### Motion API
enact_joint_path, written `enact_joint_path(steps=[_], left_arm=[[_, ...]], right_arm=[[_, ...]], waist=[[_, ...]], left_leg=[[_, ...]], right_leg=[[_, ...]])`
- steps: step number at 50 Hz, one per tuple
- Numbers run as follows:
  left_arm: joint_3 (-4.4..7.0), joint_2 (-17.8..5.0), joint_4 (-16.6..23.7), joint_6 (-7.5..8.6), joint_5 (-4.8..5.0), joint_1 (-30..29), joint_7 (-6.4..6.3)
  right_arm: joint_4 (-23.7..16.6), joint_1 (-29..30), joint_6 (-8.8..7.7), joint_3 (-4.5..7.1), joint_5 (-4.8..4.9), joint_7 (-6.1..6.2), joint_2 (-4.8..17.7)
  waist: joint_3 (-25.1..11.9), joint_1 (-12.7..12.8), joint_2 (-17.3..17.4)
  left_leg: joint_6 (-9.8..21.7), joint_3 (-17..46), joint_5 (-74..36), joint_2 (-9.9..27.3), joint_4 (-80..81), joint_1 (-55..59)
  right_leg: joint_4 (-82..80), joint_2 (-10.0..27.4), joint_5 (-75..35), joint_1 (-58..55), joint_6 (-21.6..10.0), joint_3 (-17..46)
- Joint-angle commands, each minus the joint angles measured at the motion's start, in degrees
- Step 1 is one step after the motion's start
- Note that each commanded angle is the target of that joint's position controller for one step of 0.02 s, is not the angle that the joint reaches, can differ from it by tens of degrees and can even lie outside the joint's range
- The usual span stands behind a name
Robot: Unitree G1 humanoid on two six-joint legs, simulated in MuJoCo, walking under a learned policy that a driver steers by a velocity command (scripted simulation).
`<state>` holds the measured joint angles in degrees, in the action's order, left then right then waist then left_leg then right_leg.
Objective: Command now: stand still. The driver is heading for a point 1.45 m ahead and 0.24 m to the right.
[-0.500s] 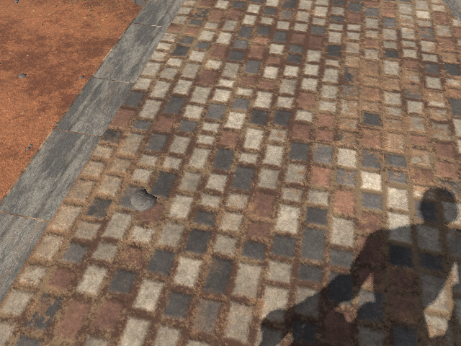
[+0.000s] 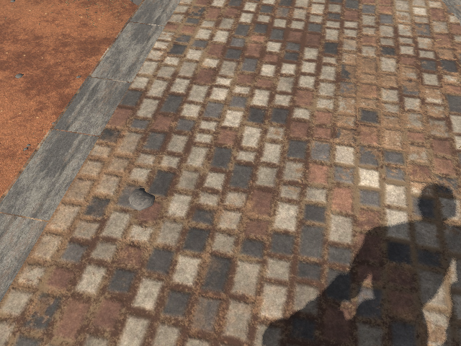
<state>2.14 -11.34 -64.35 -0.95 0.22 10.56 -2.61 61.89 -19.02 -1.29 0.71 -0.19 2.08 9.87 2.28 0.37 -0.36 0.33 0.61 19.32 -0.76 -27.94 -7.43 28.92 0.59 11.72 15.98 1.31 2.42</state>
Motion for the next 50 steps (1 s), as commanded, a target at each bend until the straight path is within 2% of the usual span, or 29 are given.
enact_joint_path(steps=[1,49,50], left_arm=[[0.71,-5.52,1.32,0.36,0.01,1.43,-0.18],[0.17,-4.09,1.35,0.45,0.21,5.12,-0.42],[-0.01,-3.35,0.79,0.41,0.15,6.08,-0.42]], right_arm=[[-0.53,-4.77,-0.26,0.75,0.03,0.14,4.98],[-0.21,-8.94,-0.41,0.43,0.25,0.12,3.36],[0.40,-10.09,-0.33,0.35,0.27,0.18,2.91]], waist=[[1.13,-0.05,0.55],[1.89,-0.21,0.63],[0.56,-0.25,1.02]], left_leg=[[0.75,1.13,-6.14,1.59,6.95,-8.73],[0.76,0.68,-7.27,1.53,6.70,-8.86],[1.06,0.42,-1.43,1.19,7.39,-8.36]], right_leg=[[-3.07,0.80,-7.24,-6.13,-2.13,0.35],[-2.46,0.59,-8.37,-5.82,-2.05,0.25],[-2.19,-0.27,-2.75,-6.41,-2.04,-0.73]])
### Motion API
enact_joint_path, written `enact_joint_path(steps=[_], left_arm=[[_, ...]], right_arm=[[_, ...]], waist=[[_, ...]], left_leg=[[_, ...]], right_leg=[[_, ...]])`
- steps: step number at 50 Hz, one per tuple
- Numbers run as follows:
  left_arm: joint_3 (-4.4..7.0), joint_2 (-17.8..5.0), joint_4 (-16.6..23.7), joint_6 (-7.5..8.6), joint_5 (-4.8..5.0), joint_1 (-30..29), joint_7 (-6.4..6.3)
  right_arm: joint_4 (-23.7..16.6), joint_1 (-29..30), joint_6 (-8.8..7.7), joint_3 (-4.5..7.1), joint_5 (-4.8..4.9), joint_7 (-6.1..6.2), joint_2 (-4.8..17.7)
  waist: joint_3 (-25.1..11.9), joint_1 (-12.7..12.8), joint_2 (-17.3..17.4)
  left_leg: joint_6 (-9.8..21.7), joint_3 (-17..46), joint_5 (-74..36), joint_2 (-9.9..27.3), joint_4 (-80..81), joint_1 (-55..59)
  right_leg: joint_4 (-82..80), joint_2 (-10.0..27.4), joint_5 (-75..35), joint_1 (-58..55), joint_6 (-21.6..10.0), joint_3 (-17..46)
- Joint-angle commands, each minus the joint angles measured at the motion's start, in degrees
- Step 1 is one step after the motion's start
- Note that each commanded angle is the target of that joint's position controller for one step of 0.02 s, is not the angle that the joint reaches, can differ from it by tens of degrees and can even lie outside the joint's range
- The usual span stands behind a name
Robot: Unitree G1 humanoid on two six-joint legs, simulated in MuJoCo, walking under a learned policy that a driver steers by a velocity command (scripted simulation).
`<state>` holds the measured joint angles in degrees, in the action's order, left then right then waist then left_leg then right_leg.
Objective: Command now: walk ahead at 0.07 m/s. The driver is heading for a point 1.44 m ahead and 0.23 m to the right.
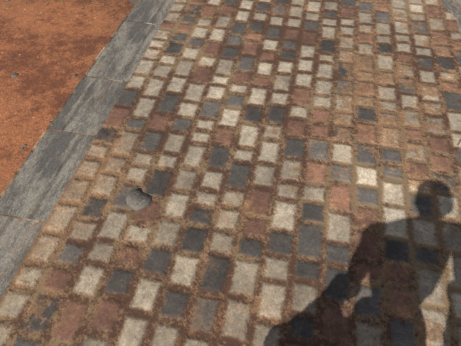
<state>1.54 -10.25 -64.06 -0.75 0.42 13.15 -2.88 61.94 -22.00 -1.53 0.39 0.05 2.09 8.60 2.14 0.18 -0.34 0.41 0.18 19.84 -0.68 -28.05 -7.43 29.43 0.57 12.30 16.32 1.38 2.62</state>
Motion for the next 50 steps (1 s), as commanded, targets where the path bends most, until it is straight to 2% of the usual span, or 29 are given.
enact_joint_path(steps=[1,3,5,6,8,10,11,12,13,14,15,16,18,19,22,25,28,31,34,35,36,37,38,39,40,41,43,45,50], left_arm=[[0.68,-4.48,0.36,0.17,0.18,3.65,-0.17],[0.96,-4.82,1.30,0.87,0.46,2.11,-0.02],[0.46,-2.96,3.70,3.04,0.82,-1.78,0.93],[0.43,-3.05,4.52,4.14,1.08,-2.81,1.49],[0.62,-3.58,5.31,5.86,1.74,-2.16,2.41],[1.44,-3.82,1.85,6.61,1.92,6.54,2.91],[2.50,-5.37,-0.48,6.50,1.46,12.77,2.99],[4.12,-10.22,-1.93,6.57,1.25,21.66,2.79],[4.64,-14.65,-2.23,7.15,0.89,27.86,3.53],[2.89,-10.06,-0.98,7.93,0.11,21.74,3.53],[2.08,-7.61,1.13,8.28,0.28,15.85,3.63],[1.56,-6.93,2.51,8.24,0.22,12.06,3.95],[0.58,-4.83,2.92,7.53,-0.09,11.54,4.12],[0.36,-4.51,2.54,7.16,-0.24,13.40,3.86],[0.45,-6.96,2.27,6.54,-0.53,16.57,2.74],[0.53,-8.41,3.65,5.97,-0.78,16.05,1.90],[0.92,-9.52,3.75,5.95,-0.20,18.28,1.64],[1.34,-9.77,3.48,5.76,0.51,18.94,1.54],[2.19,-11.82,4.33,5.08,-0.01,16.71,1.53],[2.23,-11.90,4.71,4.53,-0.41,15.52,1.59],[1.83,-11.34,5.71,4.39,-0.73,14.28,1.74],[-0.06,-4.28,7.00,5.19,-1.10,20.51,2.50],[-0.88,-1.99,5.91,7.08,0.44,21.90,3.08],[0.67,-7.51,8.06,8.40,2.12,15.52,3.27],[1.06,-9.44,9.91,8.89,2.78,9.85,3.01],[1.40,-9.35,10.31,8.69,2.20,7.52,2.43],[2.00,-7.40,9.61,6.80,1.06,10.11,1.82],[2.06,-5.91,9.63,5.54,0.90,10.69,1.64],[2.83,-7.56,14.12,5.60,-0.10,-1.75,1.74]], right_arm=[[0.44,-7.45,0.10,1.01,0.36,0.32,5.04],[-0.81,-7.20,0.12,2.04,1.06,0.70,8.29],[-1.47,-8.08,-0.90,3.47,1.79,0.65,12.24],[-2.03,-7.04,-1.51,3.69,1.72,0.58,12.33],[-3.09,-4.75,-2.29,3.50,1.61,0.08,10.81],[-4.23,-1.53,-2.00,3.39,2.25,-0.44,10.53],[-5.04,-0.34,-2.17,3.28,2.04,-0.56,10.62],[-6.57,1.85,-2.79,2.45,1.72,-0.74,7.94],[-8.60,1.44,-4.01,1.55,1.95,-0.62,4.12],[-8.85,1.91,-4.86,2.10,2.82,-0.95,6.25],[-9.05,2.74,-5.35,2.22,3.16,-1.53,7.00],[-8.75,3.07,-5.66,2.51,2.61,-1.70,7.38],[-8.90,4.66,-5.45,3.85,1.75,-1.96,9.51],[-8.81,4.83,-5.10,3.96,1.75,-2.32,8.88],[-11.00,10.54,-4.01,3.45,1.48,-2.70,6.38],[-14.72,19.84,-4.11,2.54,1.32,-2.91,5.47],[-16.70,25.56,-4.40,2.11,1.68,-3.66,6.09],[-18.55,28.77,-4.84,2.02,1.91,-4.62,7.07],[-17.89,22.80,-5.26,3.56,1.81,-4.98,10.68],[-15.42,14.07,-5.16,4.87,1.91,-4.68,12.99],[-12.48,3.57,-4.81,6.14,1.92,-4.12,15.70],[-10.68,-5.26,-4.52,7.52,0.05,-3.63,21.92],[-10.01,-5.48,-4.38,6.45,-0.03,-3.91,19.17],[-10.38,0.30,-4.68,5.24,0.57,-4.13,15.32],[-11.57,6.15,-4.83,4.39,0.73,-4.14,12.53],[-12.08,10.63,-5.19,3.75,0.37,-4.50,10.83],[-11.45,13.16,-5.67,3.15,-0.43,-4.98,8.71],[-9.93,11.08,-5.88,3.25,-0.26,-4.77,9.37],[-8.08,5.32,-5.39,3.68,-0.17,-2.59,12.45]], waist=[[1.68,-0.22,2.01],[5.98,-1.26,5.85],[10.41,-2.77,11.20],[12.09,-2.49,10.86],[12.19,-0.86,9.64],[8.41,3.36,6.95],[5.27,5.61,4.59],[1.69,8.98,-7.33],[-2.42,9.25,-19.40],[0.80,5.38,-10.55],[4.10,3.32,-6.07],[4.29,1.94,-3.20],[4.24,1.08,-3.16],[3.69,1.18,-4.12],[4.43,1.73,-3.03],[6.24,3.19,-2.92],[7.24,4.37,-3.83],[7.94,3.48,-4.06],[1.24,-1.60,-6.69],[-4.20,-6.24,-7.36],[-10.33,-11.03,-6.75],[-21.42,-8.92,6.94],[-28.56,-7.65,14.17],[-18.20,-6.83,11.15],[-10.71,-5.20,6.78],[-6.30,-2.77,1.71],[-4.06,1.16,3.67],[-2.17,2.08,4.14],[1.31,-0.16,2.67]], left_leg=[[2.04,1.55,7.05,1.11,8.31,-9.18],[6.19,8.42,24.80,5.39,12.15,-10.80],[12.07,22.25,29.99,16.05,18.64,-9.39],[13.88,25.62,27.03,19.08,19.69,-8.84],[12.77,22.73,17.63,18.55,17.43,-5.63],[8.93,13.27,9.97,12.34,11.26,-11.37],[7.30,9.07,0.16,8.77,4.09,-15.26],[3.54,0.43,-5.64,1.94,-16.30,-23.11],[2.09,0.24,9.23,-3.53,-33.84,-33.74],[3.54,6.36,8.86,0.20,-44.13,-37.98],[5.10,6.88,3.00,3.06,-46.46,-39.68],[5.79,5.84,-2.56,5.44,-44.48,-38.59],[5.36,3.50,-8.28,7.82,-38.87,-35.55],[4.70,2.21,-9.32,7.91,-37.34,-34.60],[2.07,0.03,-12.31,8.18,-31.47,-37.81],[0.70,-1.30,-18.01,7.08,-18.48,-36.77],[0.97,-3.07,-21.92,5.03,-10.01,-32.80],[3.01,-2.30,-21.55,4.35,-5.01,-31.74],[5.93,-4.16,-17.09,0.55,-3.96,-20.50],[7.39,-5.45,-16.11,-1.69,-4.23,-9.64],[9.55,-1.89,-16.32,1.24,-4.96,6.59],[17.88,23.43,-7.49,17.53,-2.88,29.90],[21.96,46.59,0.34,24.70,10.62,34.28],[17.91,40.52,2.40,21.97,12.61,26.02],[15.40,30.35,-1.94,19.99,13.37,15.63],[13.98,22.70,-8.81,17.75,15.14,5.48],[12.51,14.12,-12.57,13.64,18.31,-4.60],[13.60,10.47,-14.67,12.57,20.87,-8.35],[13.36,7.06,-17.87,12.11,23.09,-4.01]], right_leg=[[-0.96,-1.92,5.48,-5.35,-2.23,-2.60],[4.96,-4.09,18.73,2.53,-2.83,-5.27],[15.13,-1.87,12.47,10.65,-3.48,-5.73],[17.68,0.40,11.85,13.78,-4.40,-4.17],[13.50,2.24,15.21,14.58,-6.07,-3.48],[-0.04,-1.48,7.02,-3.76,-6.00,-7.65],[-1.26,-2.41,3.02,-13.41,-5.56,-6.20],[-9.75,7.89,8.95,-22.34,-9.46,11.02],[-20.21,20.23,14.00,-28.58,-16.93,37.31],[-20.51,22.48,16.33,-24.59,-17.29,39.44],[-20.13,20.61,14.10,-20.91,-15.54,31.44],[-20.84,17.70,10.07,-18.64,-13.66,23.95],[-21.64,12.79,-1.57,-16.71,-10.80,12.90],[-21.45,11.38,-7.35,-16.95,-10.45,9.57],[-22.29,11.30,-15.85,-16.87,-11.61,5.95],[-24.06,10.54,-15.85,-13.93,-11.67,3.20],[-25.20,10.92,-14.54,-13.56,-11.70,1.42],[-23.46,13.17,-17.99,-18.37,-11.08,0.42],[-13.08,14.05,-42.17,-23.31,-9.25,-1.31],[-2.79,12.38,-50.51,-21.92,-8.13,-2.96],[11.17,10.04,-45.64,-12.54,-6.22,-4.04],[35.54,1.36,-17.67,8.82,-3.10,-4.97],[48.88,-4.77,18.21,18.33,-2.73,3.32],[53.07,-0.75,16.42,24.29,-4.24,5.61],[51.68,2.42,11.51,24.77,-5.10,3.41],[47.66,5.24,6.76,21.77,-5.10,2.26],[41.84,8.15,3.07,14.49,-5.18,2.42],[38.67,8.68,2.11,13.94,-4.63,1.31],[22.47,9.26,-12.33,24.55,-2.20,0.48]])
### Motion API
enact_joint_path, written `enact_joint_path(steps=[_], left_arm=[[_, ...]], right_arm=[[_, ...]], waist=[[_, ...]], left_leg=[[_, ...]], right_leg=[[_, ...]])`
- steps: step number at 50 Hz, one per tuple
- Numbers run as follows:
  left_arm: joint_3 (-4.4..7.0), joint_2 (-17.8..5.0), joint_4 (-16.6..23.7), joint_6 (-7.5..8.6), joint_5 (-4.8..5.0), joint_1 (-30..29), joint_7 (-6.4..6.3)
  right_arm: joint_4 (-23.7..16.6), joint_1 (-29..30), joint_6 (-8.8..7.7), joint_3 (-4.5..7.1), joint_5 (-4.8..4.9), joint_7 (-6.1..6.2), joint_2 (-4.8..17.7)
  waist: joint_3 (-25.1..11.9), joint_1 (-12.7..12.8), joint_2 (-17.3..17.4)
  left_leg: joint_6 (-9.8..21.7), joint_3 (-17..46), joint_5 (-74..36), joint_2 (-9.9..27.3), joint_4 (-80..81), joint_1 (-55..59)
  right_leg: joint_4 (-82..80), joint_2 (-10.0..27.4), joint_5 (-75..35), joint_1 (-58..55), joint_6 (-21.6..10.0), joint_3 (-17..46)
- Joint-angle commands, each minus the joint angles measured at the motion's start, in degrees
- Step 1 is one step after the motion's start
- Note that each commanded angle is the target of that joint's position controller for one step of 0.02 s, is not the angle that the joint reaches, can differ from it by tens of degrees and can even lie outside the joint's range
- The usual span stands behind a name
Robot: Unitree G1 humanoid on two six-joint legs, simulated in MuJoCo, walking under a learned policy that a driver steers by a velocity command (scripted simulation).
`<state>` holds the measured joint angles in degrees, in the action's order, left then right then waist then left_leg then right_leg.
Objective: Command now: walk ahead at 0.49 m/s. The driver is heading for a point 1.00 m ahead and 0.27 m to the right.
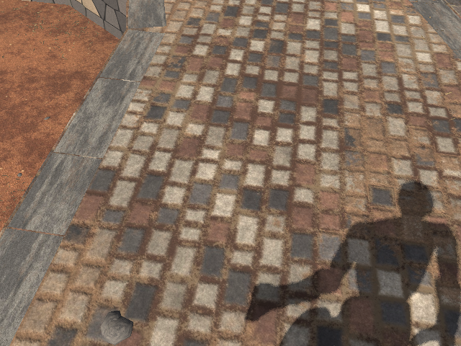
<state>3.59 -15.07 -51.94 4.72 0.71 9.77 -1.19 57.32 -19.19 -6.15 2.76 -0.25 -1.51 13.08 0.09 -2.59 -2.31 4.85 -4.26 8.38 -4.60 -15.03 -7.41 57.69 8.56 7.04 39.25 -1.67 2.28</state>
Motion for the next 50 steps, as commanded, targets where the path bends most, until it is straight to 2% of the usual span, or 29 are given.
enact_joint_path(steps=[1,4,7,10,12,13,14,15,16,17,18,19,20,21,23,26,32,36,39,40,41,42,43,44,45,46,47,48,50], left_arm=[[0.68,-2.39,2.58,0.37,-0.35,-0.39,0.30],[0.09,-1.36,4.31,0.86,-0.01,-7.06,1.05],[-0.35,-1.37,6.14,1.14,0.41,-12.02,2.05],[-0.39,-2.24,8.02,1.73,0.59,-14.33,3.20],[0.32,-4.19,7.64,2.06,0.67,-10.57,3.52],[1.30,-5.92,6.10,2.16,0.58,-4.71,3.39],[2.82,-9.01,2.97,2.12,0.42,5.63,2.96],[3.98,-14.01,1.10,1.77,-0.31,16.26,2.29],[4.05,-15.70,-0.02,1.69,-0.74,17.60,2.93],[2.48,-9.68,0.54,1.81,-0.21,15.50,2.99],[1.70,-7.22,1.70,1.86,-0.07,10.25,2.76],[1.18,-6.19,2.73,1.85,-0.38,5.53,2.84],[0.78,-4.70,3.00,1.89,-0.78,3.08,3.04],[0.41,-3.67,2.67,1.99,-1.31,2.54,3.16],[0.54,-4.05,1.51,2.27,-1.02,3.96,3.15],[1.14,-6.39,0.27,2.20,-0.93,6.44,2.17],[1.11,-7.09,-1.55,1.28,-0.21,11.38,1.00],[1.42,-7.47,-3.62,0.37,0.20,15.05,0.79],[1.92,-8.24,-4.14,-0.43,0.50,14.66,0.42],[2.06,-8.76,-3.91,-0.67,0.53,13.60,0.38],[1.94,-8.71,-3.50,-0.97,0.50,12.05,0.40],[1.22,-7.09,-2.61,-1.05,0.04,11.34,0.43],[-0.43,-1.52,-1.19,-0.44,-0.56,16.48,0.75],[-1.20,0.53,-2.13,0.74,0.50,18.65,1.01],[0.61,-5.94,-1.50,1.41,2.19,14.18,1.03],[0.90,-6.88,-0.10,1.53,2.55,9.90,0.82],[1.10,-6.22,0.19,1.17,2.03,7.85,0.42],[1.69,-5.60,-0.09,0.32,1.44,8.23,0.08],[1.54,-2.36,-0.70,-1.40,1.44,11.02,0.23]], right_arm=[[-3.36,1.67,-0.58,1.28,0.25,1.29,8.17],[-2.44,-1.82,-0.24,1.35,0.82,1.75,9.07],[-0.98,-5.31,0.47,1.50,1.17,1.85,9.36],[-0.13,-6.50,1.46,1.97,1.32,2.15,9.93],[-0.51,-4.85,2.00,2.33,1.31,2.27,10.84],[-0.91,-3.29,2.31,2.33,1.27,2.25,11.01],[-1.53,-2.64,2.47,1.71,0.94,2.20,9.57],[-3.13,-3.76,2.22,0.63,-0.34,2.18,7.33],[-2.63,-11.31,0.73,-1.43,0.66,1.34,-0.61],[-2.44,-6.49,-0.59,0.09,2.20,1.15,6.72],[-4.32,-0.66,-1.36,0.78,3.14,1.01,9.29],[-4.77,2.03,-1.45,0.81,2.76,1.45,8.88],[-4.85,3.28,-1.02,1.27,1.78,1.77,8.37],[-4.70,1.86,-0.22,1.39,1.57,1.73,7.27],[-4.39,0.45,1.10,1.28,1.48,1.89,5.01],[-6.47,5.88,1.81,1.49,0.81,2.13,5.13],[-9.94,17.93,1.10,0.84,0.95,1.22,3.56],[-12.24,23.73,0.62,0.46,1.47,0.01,3.87],[-13.17,23.31,-0.01,0.90,1.54,-0.85,5.55],[-12.67,20.40,-0.25,1.50,1.49,-0.84,6.79],[-10.86,13.76,-0.43,2.58,1.37,-0.62,8.56],[-7.90,2.99,-0.52,4.07,0.97,-0.08,11.91],[-6.39,-5.86,-0.38,5.55,-0.46,0.51,17.88],[-5.76,-7.41,-0.05,4.75,-0.01,0.32,15.61],[-6.31,-3.57,-0.15,3.47,0.45,0.39,11.48],[-7.28,1.16,-0.20,2.75,0.53,0.59,9.08],[-7.56,5.46,-0.40,2.13,0.31,0.46,7.13],[-7.57,8.05,-0.72,1.67,-0.11,0.38,5.41],[-6.81,9.24,-1.05,1.81,-0.61,0.28,5.02]], waist=[[3.46,2.02,4.79],[4.18,-0.33,4.80],[5.43,-2.04,4.75],[5.58,-1.62,5.30],[2.88,1.18,6.91],[-0.88,4.70,7.44],[-7.45,9.16,6.62],[-16.81,11.54,-1.95],[-23.28,6.80,-16.57],[-18.92,8.68,-9.10],[-10.94,7.94,-6.04],[-7.05,5.95,-0.29],[-3.89,4.39,0.92],[-3.46,2.57,-0.64],[-2.21,1.40,-1.16],[0.65,1.87,-0.12],[3.22,5.37,-0.73],[5.18,6.97,-1.06],[4.37,5.11,-1.93],[2.62,3.10,-2.74],[-1.16,-0.75,-2.84],[-8.37,-5.15,-1.41],[-18.63,-4.80,9.75],[-25.37,-4.35,18.43],[-17.32,-4.48,13.19],[-10.39,-3.14,10.43],[-5.67,-1.21,6.86],[-3.02,0.81,7.43],[-1.29,2.99,8.64]], left_leg=[[8.24,10.34,-7.08,15.46,10.04,-3.25],[6.99,8.04,-6.89,14.80,10.02,-0.73],[6.96,8.01,-7.34,16.67,8.00,5.43],[6.24,8.82,-11.59,19.51,4.08,11.87],[4.98,8.37,-23.24,19.81,-0.74,13.37],[3.92,6.70,-33.60,18.18,-7.64,12.55],[2.13,4.27,-35.58,14.86,-19.74,7.24],[-0.07,1.43,-15.88,10.56,-39.73,-6.13],[-2.71,6.21,23.55,0.17,-56.39,-27.65],[-1.45,12.30,23.73,3.81,-62.22,-33.94],[-0.53,10.67,18.15,6.72,-61.84,-36.54],[-0.73,9.18,12.68,9.76,-59.07,-33.76],[-1.10,8.68,9.69,11.39,-55.61,-31.34],[-1.21,9.00,7.66,12.76,-53.67,-27.93],[-1.96,8.18,6.47,13.35,-50.43,-26.34],[-3.71,7.58,0.21,13.98,-42.99,-31.84],[-4.30,4.62,-14.62,11.19,-22.93,-31.09],[-3.21,4.43,-12.45,9.93,-16.94,-32.46],[-1.14,4.47,-6.61,8.81,-14.23,-28.98],[-0.45,3.54,-4.66,7.30,-13.63,-23.76],[0.65,2.03,-4.65,5.36,-12.41,-14.22],[2.67,4.23,-6.41,7.64,-14.48,2.29],[9.41,24.81,-2.67,23.08,-14.26,26.50],[13.74,44.91,5.20,29.89,-4.69,32.65],[10.50,38.95,9.43,27.88,-3.02,25.98],[7.89,30.23,8.41,26.19,-1.84,17.45],[6.50,23.86,5.52,23.94,0.78,8.53],[5.21,18.59,3.59,21.78,3.21,2.68],[5.24,12.54,-0.05,20.39,6.22,-3.13]], right_leg=[[-9.94,0.67,-10.12,1.37,0.91,0.28],[-19.73,-1.67,-15.25,-0.74,1.03,-2.04],[-24.66,-2.75,-13.53,0.72,0.70,-2.37],[-27.78,-3.55,-7.66,1.43,-1.04,-2.21],[-29.09,-5.69,-3.42,-5.71,-2.70,-3.78],[-30.04,-7.88,-3.27,-14.56,-4.00,-5.67],[-29.26,-7.73,-4.73,-29.48,-6.01,-5.17],[-28.35,5.02,-4.76,-47.68,-10.09,10.20],[-37.28,15.53,6.41,-63.84,-18.92,38.30],[-40.12,13.16,11.24,-60.91,-15.99,37.42],[-40.85,11.34,7.12,-52.90,-13.26,27.85],[-42.41,9.30,0.10,-44.15,-12.08,21.22],[-44.17,7.06,-4.46,-37.56,-11.50,16.25],[-45.87,5.69,-6.07,-34.03,-11.09,13.17],[-48.43,4.51,-8.67,-30.81,-11.86,9.63],[-50.59,4.42,-11.79,-30.64,-12.33,6.42],[-51.73,1.84,-9.71,-32.99,-9.60,0.60],[-49.22,4.70,-9.60,-40.05,-9.40,0.81],[-44.94,6.94,-15.60,-44.00,-8.16,2.01],[-41.67,6.65,-22.75,-43.90,-7.59,2.22],[-34.39,4.65,-30.69,-42.33,-6.52,1.10],[-21.72,1.25,-28.14,-34.81,-4.68,-0.84],[1.15,-6.29,-6.10,-13.58,-0.92,-4.29],[14.06,-11.68,26.07,-2.46,0.03,2.25],[19.27,-8.15,24.45,2.80,-0.84,6.18],[18.70,-4.99,19.43,4.12,-1.49,4.28],[15.31,-2.67,14.69,1.62,-1.42,3.46],[12.18,-0.87,11.48,-1.52,-1.57,3.74],[10.22,0.32,8.75,-6.01,-1.49,3.74]])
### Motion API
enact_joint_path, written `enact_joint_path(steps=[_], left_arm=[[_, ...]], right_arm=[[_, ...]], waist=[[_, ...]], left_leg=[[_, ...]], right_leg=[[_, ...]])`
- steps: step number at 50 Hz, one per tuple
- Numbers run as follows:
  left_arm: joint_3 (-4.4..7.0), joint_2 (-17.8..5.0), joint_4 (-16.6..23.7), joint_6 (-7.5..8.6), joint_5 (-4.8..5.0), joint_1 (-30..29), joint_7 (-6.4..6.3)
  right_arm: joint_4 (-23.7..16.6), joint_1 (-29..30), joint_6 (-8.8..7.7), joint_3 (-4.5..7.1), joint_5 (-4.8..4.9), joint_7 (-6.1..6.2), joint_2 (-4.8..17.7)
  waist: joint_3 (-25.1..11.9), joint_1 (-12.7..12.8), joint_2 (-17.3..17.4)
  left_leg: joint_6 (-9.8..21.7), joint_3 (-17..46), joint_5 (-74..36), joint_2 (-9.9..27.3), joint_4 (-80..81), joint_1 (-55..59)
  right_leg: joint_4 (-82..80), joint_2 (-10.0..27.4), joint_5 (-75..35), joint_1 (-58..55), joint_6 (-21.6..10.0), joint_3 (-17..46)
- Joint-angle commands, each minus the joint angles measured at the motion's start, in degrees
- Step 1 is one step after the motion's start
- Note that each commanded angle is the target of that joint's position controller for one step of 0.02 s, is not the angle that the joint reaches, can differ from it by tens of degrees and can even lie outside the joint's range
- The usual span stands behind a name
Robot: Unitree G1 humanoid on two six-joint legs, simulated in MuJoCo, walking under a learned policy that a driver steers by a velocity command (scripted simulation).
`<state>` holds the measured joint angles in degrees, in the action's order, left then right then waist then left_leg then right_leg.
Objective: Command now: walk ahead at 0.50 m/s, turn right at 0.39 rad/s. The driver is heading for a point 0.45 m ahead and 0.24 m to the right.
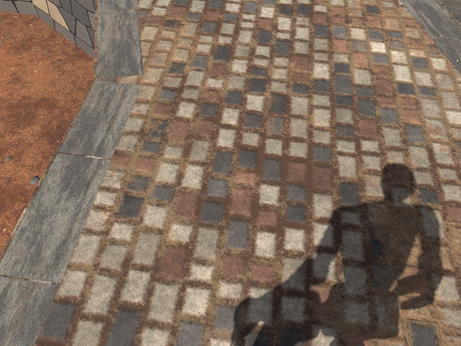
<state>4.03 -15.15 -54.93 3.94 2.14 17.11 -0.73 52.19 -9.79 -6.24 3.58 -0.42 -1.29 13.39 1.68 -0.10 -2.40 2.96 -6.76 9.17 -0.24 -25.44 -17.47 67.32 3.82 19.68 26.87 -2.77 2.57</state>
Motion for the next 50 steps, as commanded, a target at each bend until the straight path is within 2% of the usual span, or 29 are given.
enact_joint_path(steps=[1,4,9,12,15,18,19,20,21,22,23,24,25,26,27,29,31,34,36,39,41,42,43,44,45,46,47,48,50], left_arm=[[1.18,-1.76,2.67,-1.22,0.02,3.29,-0.27],[1.73,-2.22,4.56,-1.96,-0.51,-0.74,-0.31],[1.25,-1.13,7.55,-1.27,-1.03,-8.94,1.41],[0.56,-0.32,10.37,-1.21,-1.09,-14.91,2.52],[0.34,-0.45,13.20,-1.28,-0.86,-18.27,3.69],[1.63,-3.25,14.37,-1.58,-0.64,-14.42,4.27],[2.76,-5.40,13.44,-1.65,-0.36,-8.75,4.21],[4.64,-8.77,11.19,-1.63,-0.29,0.52,3.59],[6.50,-14.44,9.54,-2.21,-0.58,7.93,2.15],[6.73,-19.02,11.07,-1.46,-0.66,4.65,2.18],[4.97,-13.49,11.40,-0.92,-1.45,7.18,2.48],[4.08,-10.21,11.14,-0.25,-1.67,5.19,2.48],[3.41,-8.08,11.94,0.21,-1.23,0.77,2.58],[2.58,-5.75,13.12,0.31,-1.35,-4.03,2.39],[2.10,-5.02,14.26,0.33,-2.04,-6.32,2.03],[2.29,-6.67,14.12,0.48,-2.21,-6.30,1.49],[2.59,-8.32,13.40,0.45,-2.35,-4.90,0.72],[2.37,-8.00,12.66,-0.48,-1.81,-3.78,-0.11],[2.12,-7.85,11.82,-0.95,-1.77,-2.21,-0.41],[1.51,-6.95,10.64,-1.21,-2.14,-2.05,-0.44],[1.22,-6.51,10.07,-1.35,-2.08,-2.87,-0.51],[0.98,-6.10,9.93,-1.47,-1.87,-3.80,-0.58],[0.80,-5.54,9.97,-1.28,-2.39,-2.34,-0.59],[0.30,-3.95,9.73,-0.81,-3.21,3.16,-0.46],[-0.33,-2.76,7.96,-0.88,-2.54,7.30,-0.53],[0.15,-5.63,8.48,-1.80,-1.89,3.73,-0.35],[0.65,-7.08,9.15,-3.10,-1.30,1.05,-0.48],[0.80,-6.75,9.02,-4.61,-1.23,-0.97,-0.83],[0.82,-5.65,8.49,-6.66,-1.63,-1.41,-1.36]], right_arm=[[-1.17,-0.47,-1.16,1.22,-0.47,0.23,5.30],[-0.22,-1.89,-1.26,1.76,-0.75,1.22,6.86],[0.26,-4.16,-0.48,2.04,-0.43,2.56,8.51],[1.21,-7.83,0.42,2.40,0.13,2.90,9.47],[1.63,-9.56,1.75,2.84,0.81,2.88,10.37],[0.52,-7.25,2.79,3.52,1.53,3.19,12.90],[0.12,-6.24,3.22,3.66,1.67,3.27,13.66],[-0.39,-4.80,3.37,3.48,2.00,3.25,13.63],[-1.78,-5.38,2.70,2.58,0.61,3.15,11.08],[-5.30,-9.50,0.47,0.10,-0.04,2.22,2.92],[-6.56,-2.58,-2.21,0.92,2.36,1.20,7.92],[-7.79,1.24,-3.21,1.17,3.88,0.78,8.98],[-7.10,1.04,-3.41,1.13,2.89,1.14,8.50],[-6.02,0.40,-2.76,1.81,1.46,1.61,9.47],[-5.47,-1.34,-1.69,2.17,1.07,1.64,9.88],[-5.47,-2.81,-0.01,2.12,0.26,1.86,8.31],[-6.37,-0.98,0.84,1.55,-0.21,2.22,6.53],[-7.43,3.59,1.02,0.67,-0.14,1.84,5.21],[-8.06,6.42,0.78,0.51,0.21,1.21,5.64],[-8.45,7.81,0.53,0.75,-0.04,0.51,7.09],[-8.02,6.18,0.03,1.24,-0.62,0.18,8.55],[-6.98,3.40,-0.31,1.42,-1.01,0.15,8.75],[-6.44,1.39,-0.64,1.88,-1.74,0.43,10.94],[-6.76,0.42,-0.63,2.04,-2.72,0.69,13.38],[-6.09,-1.83,0.36,1.04,-2.46,0.86,9.27],[-5.17,-3.32,1.21,0.01,-1.05,0.65,5.88],[-5.01,-1.85,1.82,-0.32,-0.28,0.43,6.09],[-5.34,0.58,2.43,-0.35,-0.16,0.42,6.58],[-6.41,6.92,3.45,-0.13,-0.69,0.68,7.78]], waist=[[-1.86,0.91,8.08],[0.14,0.81,5.99],[2.13,-1.34,4.81],[4.28,-3.68,3.77],[4.98,-4.13,4.31],[0.26,-0.01,7.68],[-3.01,3.45,8.42],[-7.83,8.58,7.21],[-12.77,10.42,-0.84],[-18.43,2.95,-12.99],[-21.10,7.28,-4.95],[-13.71,6.82,-3.08],[-8.92,3.58,2.49],[-6.01,1.27,2.94],[-5.14,-0.50,2.39],[-4.66,-1.97,2.73],[-4.18,-1.84,1.33],[-5.26,0.26,-1.40],[-6.24,2.13,-2.26],[-5.79,2.53,-3.09],[-5.61,1.11,-3.24],[-6.14,-0.81,-2.68],[-8.31,-0.84,0.08],[-13.69,1.90,6.97],[-20.13,0.67,14.03],[-19.87,-1.20,15.01],[-16.61,-1.04,10.67],[-12.81,-0.57,8.16],[-7.27,1.50,9.48]], left_leg=[[7.32,12.40,-3.12,15.74,17.63,5.95],[7.26,6.67,-8.54,15.37,18.66,7.53],[5.80,-0.80,-11.66,14.45,19.40,11.35],[5.71,-2.95,-13.95,16.16,18.19,17.32],[5.24,-4.82,-21.01,17.85,14.28,23.50],[3.53,-7.23,-48.27,17.85,3.43,25.04],[2.79,-7.76,-54.48,17.18,-5.01,24.01],[0.80,-8.81,-50.77,14.86,-17.48,18.68],[-1.99,-8.61,-25.71,11.73,-36.05,2.91],[-5.23,0.71,23.41,-2.01,-55.91,-21.58],[-3.42,12.22,22.92,-0.29,-58.75,-28.19],[-1.67,11.87,18.17,2.45,-55.96,-31.28],[-1.30,11.89,13.76,5.28,-49.92,-28.18],[-1.98,11.14,11.70,7.09,-45.11,-23.67],[-2.74,11.00,10.73,8.06,-43.47,-19.12],[-4.67,9.43,9.74,7.70,-39.05,-15.22],[-5.89,7.96,4.75,6.42,-32.10,-14.71],[-5.60,6.56,-7.87,4.14,-17.96,-11.46],[-5.20,6.58,-14.50,2.82,-11.74,-9.72],[-3.74,7.97,-13.30,2.44,-7.27,-9.54],[-1.90,8.08,-10.66,2.03,-3.84,-7.89],[-0.73,7.34,-15.10,1.53,0.48,-3.65],[0.95,9.96,-34.44,4.46,1.02,3.77],[6.38,16.83,-53.74,12.49,-3.78,16.97],[14.40,24.75,-56.86,19.80,-3.91,24.22],[16.59,30.37,-47.50,22.10,-0.20,22.86],[15.06,31.37,-31.96,21.24,2.16,18.99],[13.09,30.04,-18.89,19.62,4.58,14.07],[9.09,25.15,-0.81,15.64,9.48,3.12]], right_leg=[[-0.14,5.16,-5.49,7.07,-0.27,3.39],[-5.65,4.88,-13.13,12.61,0.36,4.61],[-20.52,3.56,-24.26,13.45,0.77,0.42],[-26.10,3.14,-23.41,15.90,0.05,-2.23],[-29.23,1.89,-17.62,16.85,-1.26,-5.16],[-29.67,-3.39,-9.23,5.95,-4.27,-10.19],[-30.41,-5.81,-7.51,-1.60,-5.82,-11.23],[-35.58,-8.06,-11.97,-15.59,-8.10,-10.59],[-37.15,0.91,-11.94,-32.68,-11.64,4.48],[-45.80,14.86,-4.79,-49.26,-24.00,40.15],[-51.64,15.61,-3.40,-50.73,-22.40,43.54],[-51.12,13.77,-7.53,-45.24,-19.44,34.02],[-50.94,10.86,-13.22,-35.89,-16.97,26.36],[-51.03,8.97,-23.03,-27.84,-15.11,19.85],[-51.51,7.97,-31.20,-22.23,-14.54,16.24],[-51.70,6.93,-44.27,-16.33,-14.29,11.43],[-51.59,5.01,-51.43,-13.66,-13.36,6.72],[-50.41,1.53,-49.32,-13.66,-9.88,1.88],[-49.65,1.96,-45.04,-15.87,-8.75,2.40],[-46.78,4.62,-40.82,-19.81,-8.34,5.62],[-42.64,5.51,-39.49,-21.97,-7.33,7.87],[-39.15,4.12,-38.67,-21.87,-5.91,7.50],[-34.22,0.52,-35.30,-19.98,-3.41,6.19],[-26.03,-3.77,-19.89,-12.08,-0.65,4.97],[-16.40,-6.21,2.22,-6.49,2.59,3.69],[-10.23,-6.02,20.55,-2.74,4.35,4.05],[-7.24,-4.31,21.45,-0.34,5.00,5.12],[-6.42,-3.03,19.10,0.64,5.61,4.33],[-14.71,-0.94,13.35,-3.28,5.77,2.78]])
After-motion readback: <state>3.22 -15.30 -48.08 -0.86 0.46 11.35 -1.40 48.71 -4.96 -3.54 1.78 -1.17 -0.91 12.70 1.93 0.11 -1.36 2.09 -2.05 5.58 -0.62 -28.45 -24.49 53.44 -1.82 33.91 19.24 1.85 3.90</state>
